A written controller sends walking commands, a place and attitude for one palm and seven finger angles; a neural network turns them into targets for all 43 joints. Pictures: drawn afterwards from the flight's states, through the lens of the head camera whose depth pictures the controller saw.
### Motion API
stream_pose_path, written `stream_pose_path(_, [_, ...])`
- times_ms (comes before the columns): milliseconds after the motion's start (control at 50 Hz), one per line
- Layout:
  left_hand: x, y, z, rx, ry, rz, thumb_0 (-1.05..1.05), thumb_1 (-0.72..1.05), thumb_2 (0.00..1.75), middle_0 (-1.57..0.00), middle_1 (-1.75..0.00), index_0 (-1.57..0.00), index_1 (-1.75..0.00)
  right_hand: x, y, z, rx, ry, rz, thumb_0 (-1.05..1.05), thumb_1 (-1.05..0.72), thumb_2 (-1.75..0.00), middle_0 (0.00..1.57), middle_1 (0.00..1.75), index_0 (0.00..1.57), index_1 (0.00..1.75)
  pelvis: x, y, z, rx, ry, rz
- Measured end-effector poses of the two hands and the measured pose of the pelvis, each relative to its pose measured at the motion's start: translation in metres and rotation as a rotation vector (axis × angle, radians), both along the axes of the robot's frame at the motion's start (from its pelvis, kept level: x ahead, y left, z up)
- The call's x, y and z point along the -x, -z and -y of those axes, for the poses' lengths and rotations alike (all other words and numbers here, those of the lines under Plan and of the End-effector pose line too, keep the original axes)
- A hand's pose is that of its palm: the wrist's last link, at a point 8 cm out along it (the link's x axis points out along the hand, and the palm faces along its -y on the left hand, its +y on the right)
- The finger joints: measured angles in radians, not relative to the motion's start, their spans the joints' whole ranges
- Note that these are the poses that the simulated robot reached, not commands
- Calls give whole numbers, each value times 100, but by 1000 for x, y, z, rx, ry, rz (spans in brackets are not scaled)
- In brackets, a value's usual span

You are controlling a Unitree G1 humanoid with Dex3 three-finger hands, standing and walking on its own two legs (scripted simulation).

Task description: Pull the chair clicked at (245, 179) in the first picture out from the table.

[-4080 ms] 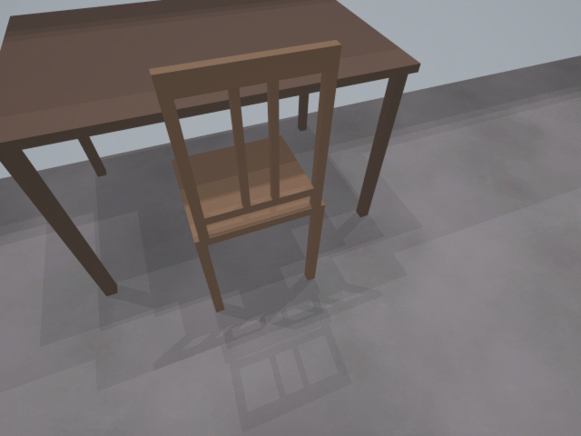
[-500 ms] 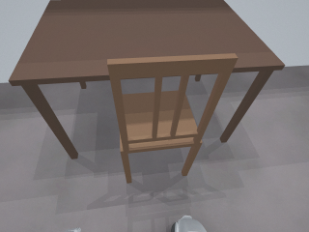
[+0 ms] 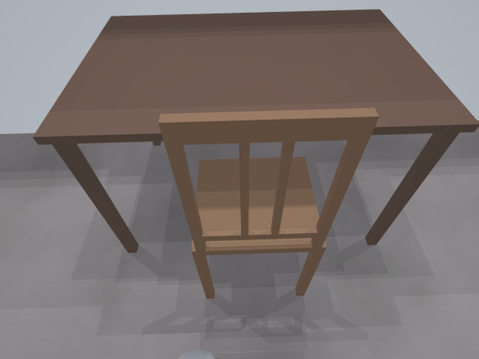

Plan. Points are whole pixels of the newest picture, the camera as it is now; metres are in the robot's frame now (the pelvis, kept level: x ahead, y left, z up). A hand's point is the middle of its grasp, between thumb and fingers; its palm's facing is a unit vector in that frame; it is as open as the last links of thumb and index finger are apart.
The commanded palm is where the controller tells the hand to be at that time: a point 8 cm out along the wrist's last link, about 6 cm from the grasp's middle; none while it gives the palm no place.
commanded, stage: come to a stop and stand still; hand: left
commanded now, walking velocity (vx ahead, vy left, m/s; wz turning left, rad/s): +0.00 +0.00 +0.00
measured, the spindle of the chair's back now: (244, 194) +0.47 +0.04 -0.07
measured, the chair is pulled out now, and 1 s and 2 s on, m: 0.00 0.00 0.00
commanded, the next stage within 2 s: look again from close up in 1.08 s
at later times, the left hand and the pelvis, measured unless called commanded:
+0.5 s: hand out of the picture -0.07 +0.24 -0.17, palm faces +0.06 -0.98 -0.21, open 7.3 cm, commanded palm none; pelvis -0.05 +0.06 +0.00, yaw +0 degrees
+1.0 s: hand out of the picture -0.11 +0.21 -0.17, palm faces +0.05 -0.99 -0.14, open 7.3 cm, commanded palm none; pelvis -0.08 +0.06 +0.01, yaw +0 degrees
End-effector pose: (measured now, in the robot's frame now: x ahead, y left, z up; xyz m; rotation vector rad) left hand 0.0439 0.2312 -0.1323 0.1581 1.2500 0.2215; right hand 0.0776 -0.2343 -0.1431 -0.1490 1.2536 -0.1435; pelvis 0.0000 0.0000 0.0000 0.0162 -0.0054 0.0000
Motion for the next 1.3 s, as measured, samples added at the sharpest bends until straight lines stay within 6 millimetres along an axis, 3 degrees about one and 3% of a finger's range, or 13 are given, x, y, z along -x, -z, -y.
stream_pose_path(80, [35, 2, -17, 1, -33, -48, 0, 91, 90, -21, -30, -21, -30, -3, -8, -10, 9, -34, 35, 1, -92, -90, 19, 30, 20, 30, 11, -1, -11, -10, -5, -4])
stream_pose_path(140, [61, 7, -33, 10, -54, -85, 0, 91, 90, -21, -30, -21, -30, 5, -11, -23, 19, -48, 47, 0, -91, -90, 19, 30, 20, 30, 20, 0, -24, -6, -1, -8])
stream_pose_path(240, [96, 17, -58, 38, -73, -152, 0, 91, 90, -20, -29, -20, -30, 47, -14, -52, 31, -34, 14, 0, -91, -90, 19, 30, 20, 30, 32, 0, -47, 3, -5, 0])
stream_pose_path(340, [113, 12, -67, 50, -75, -177, 0, 91, 90, -20, -29, -20, -30, 89, -14, -69, 38, -15, -84, 0, -93, -90, 20, 30, 20, 30, 37, -6, -60, 8, -16, -4])
stream_pose_path(540, [120, 6, -49, 56, -13, -201, 0, 91, 90, -20, -29, -20, -30, 133, 4, -83, -22, 43, -156, 1, -92, -90, 20, 30, 20, 30, 52, -4, -65, 4, -1, -8])
stream_pose_path(700, [121, 8, -40, 75, 12, -168, 1, 93, 90, -20, -29, -20, -30, 156, 0, -88, -36, 55, -166, 1, -92, -90, 20, 30, 20, 30, 63, -8, -62, 6, 3, 19])
stream_pose_path(860, [135, 10, -36, 96, 4, -169, 0, 92, 90, -20, -29, -20, -30, 172, -4, -89, -31, 50, -184, 1, -91, -90, 20, 30, 20, 30, 74, -9, -61, 9, 0, 22])
stream_pose_path(1120, [164, 9, -32, 115, -16, -231, 0, 91, 90, -20, -29, -20, -30, 179, -4, -93, -32, 50, -196, 1, -90, -90, 19, 30, 20, 30, 78, -9, -65, 9, -1, 14])
stream_pose_path(1300, [160, 12, -41, 91, 13, -195, 0, 91, 90, -20, -29, -20, -30, 164, 2, -92, -30, 28, -132, 1, -92, -90, 20, 30, 20, 30, 79, -2, -72, 29, -8, 8])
